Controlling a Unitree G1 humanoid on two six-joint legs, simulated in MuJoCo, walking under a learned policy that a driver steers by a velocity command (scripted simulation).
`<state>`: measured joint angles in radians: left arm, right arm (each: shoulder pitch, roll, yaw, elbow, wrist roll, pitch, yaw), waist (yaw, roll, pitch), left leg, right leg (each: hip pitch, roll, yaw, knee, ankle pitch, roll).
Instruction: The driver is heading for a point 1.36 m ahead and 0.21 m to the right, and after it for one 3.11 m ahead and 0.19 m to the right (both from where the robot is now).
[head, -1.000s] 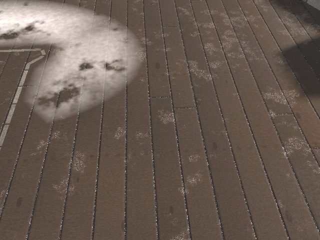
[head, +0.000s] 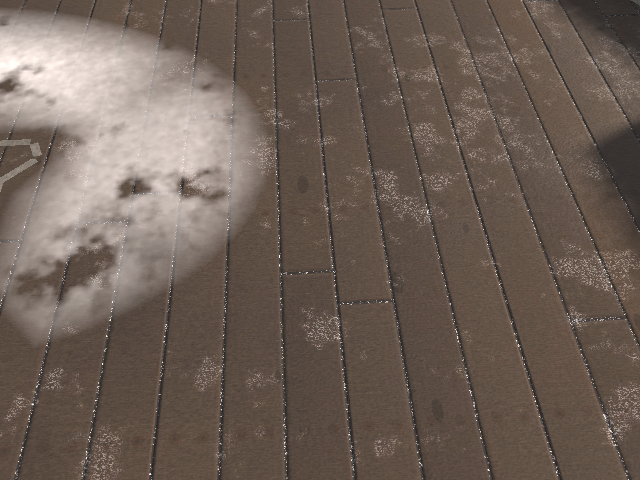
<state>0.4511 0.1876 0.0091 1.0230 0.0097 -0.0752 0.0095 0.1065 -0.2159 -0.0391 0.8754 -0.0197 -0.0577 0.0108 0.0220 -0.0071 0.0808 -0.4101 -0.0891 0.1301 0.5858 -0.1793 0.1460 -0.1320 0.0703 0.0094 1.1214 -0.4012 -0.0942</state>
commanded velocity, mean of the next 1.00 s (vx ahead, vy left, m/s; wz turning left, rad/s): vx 0.50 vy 0.00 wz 0.00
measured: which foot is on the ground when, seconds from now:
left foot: down 0.00-0.50, up 0.52-1.00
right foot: up 0.00-0.46, down 0.48-1.00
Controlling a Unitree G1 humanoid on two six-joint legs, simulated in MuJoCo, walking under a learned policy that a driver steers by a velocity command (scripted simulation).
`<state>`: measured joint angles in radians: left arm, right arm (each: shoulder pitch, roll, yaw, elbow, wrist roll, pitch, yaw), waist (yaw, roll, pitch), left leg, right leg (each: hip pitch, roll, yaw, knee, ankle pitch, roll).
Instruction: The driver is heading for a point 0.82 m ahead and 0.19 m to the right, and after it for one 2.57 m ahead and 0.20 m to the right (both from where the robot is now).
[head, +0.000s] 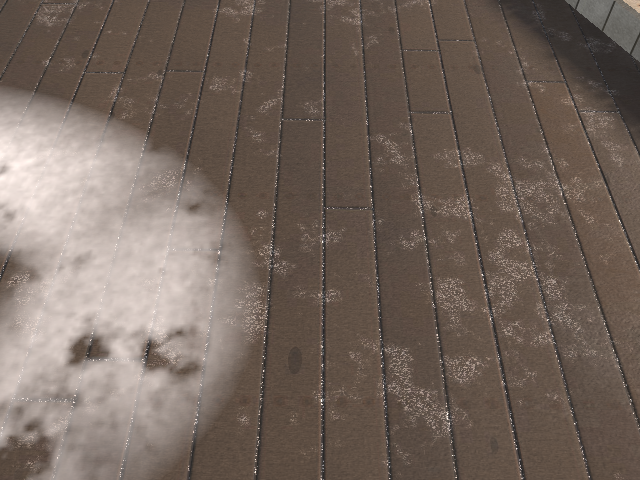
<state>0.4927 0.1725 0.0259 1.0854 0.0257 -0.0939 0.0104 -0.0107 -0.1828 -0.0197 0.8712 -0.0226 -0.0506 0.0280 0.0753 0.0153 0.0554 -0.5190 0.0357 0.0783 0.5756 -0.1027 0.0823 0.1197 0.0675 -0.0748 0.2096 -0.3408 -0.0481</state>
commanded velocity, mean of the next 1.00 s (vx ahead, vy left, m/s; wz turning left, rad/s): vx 0.50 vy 0.00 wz -0.33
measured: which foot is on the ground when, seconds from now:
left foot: up 0.00-0.02, down 0.04-0.62, up 0.64-1.00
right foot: down 0.00-0.06, up 0.08-0.58, down 0.60-1.00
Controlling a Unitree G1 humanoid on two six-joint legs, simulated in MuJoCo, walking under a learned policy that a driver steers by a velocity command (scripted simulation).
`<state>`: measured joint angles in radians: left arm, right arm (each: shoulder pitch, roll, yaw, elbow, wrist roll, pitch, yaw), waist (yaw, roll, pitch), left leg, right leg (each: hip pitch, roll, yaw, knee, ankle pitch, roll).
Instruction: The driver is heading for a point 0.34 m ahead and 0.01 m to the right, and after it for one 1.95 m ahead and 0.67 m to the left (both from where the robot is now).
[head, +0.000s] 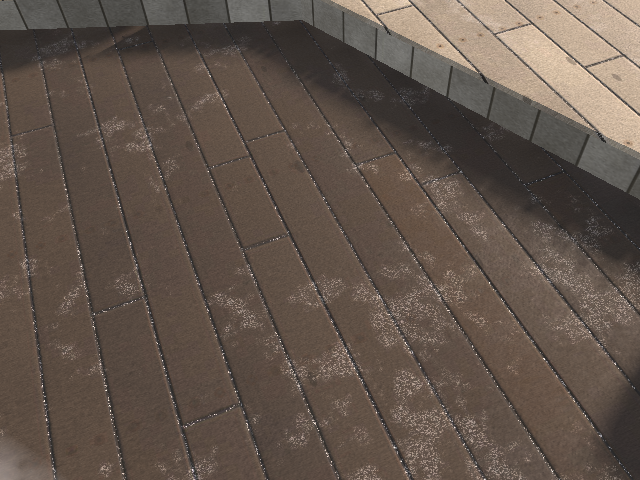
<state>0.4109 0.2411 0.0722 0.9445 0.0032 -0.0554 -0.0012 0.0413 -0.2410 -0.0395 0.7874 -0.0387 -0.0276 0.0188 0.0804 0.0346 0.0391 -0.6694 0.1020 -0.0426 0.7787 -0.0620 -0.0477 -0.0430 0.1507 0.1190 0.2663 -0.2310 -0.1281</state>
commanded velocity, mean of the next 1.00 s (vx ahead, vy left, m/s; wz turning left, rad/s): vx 0.20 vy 0.00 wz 0.19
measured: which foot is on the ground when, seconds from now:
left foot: up 0.00-0.16, down 0.18-0.66, up 0.68-1.00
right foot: down 0.00-0.16, up 0.18-0.64, down 0.66-1.00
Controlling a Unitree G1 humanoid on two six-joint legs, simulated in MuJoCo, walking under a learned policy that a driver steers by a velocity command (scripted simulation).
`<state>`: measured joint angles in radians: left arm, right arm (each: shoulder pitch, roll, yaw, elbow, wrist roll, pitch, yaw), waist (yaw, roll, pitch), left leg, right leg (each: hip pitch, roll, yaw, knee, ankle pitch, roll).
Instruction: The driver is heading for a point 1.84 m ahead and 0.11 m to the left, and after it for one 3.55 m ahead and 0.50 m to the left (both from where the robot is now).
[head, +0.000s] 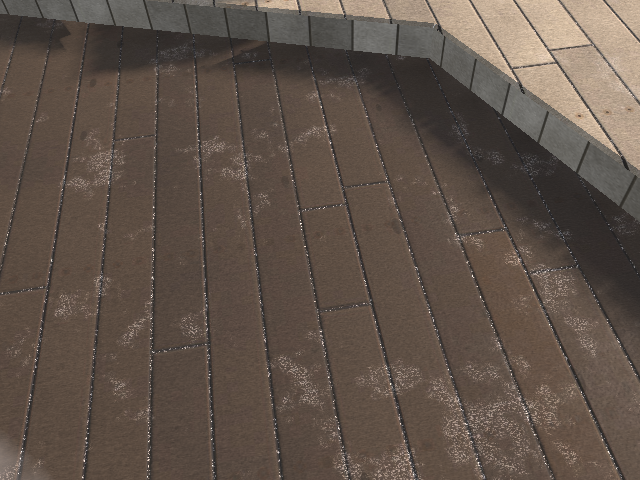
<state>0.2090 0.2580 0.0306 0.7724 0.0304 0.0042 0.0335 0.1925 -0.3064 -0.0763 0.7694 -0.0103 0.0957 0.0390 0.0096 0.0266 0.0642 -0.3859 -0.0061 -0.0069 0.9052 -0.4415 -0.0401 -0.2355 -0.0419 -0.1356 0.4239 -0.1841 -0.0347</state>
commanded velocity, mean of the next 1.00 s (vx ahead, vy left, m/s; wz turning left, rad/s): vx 0.00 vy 0.00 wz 0.25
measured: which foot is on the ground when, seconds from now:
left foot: up 0.00-0.10, down 0.12-1.00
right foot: down 0.00-0.12, up 0.14-0.60, down 0.62-1.00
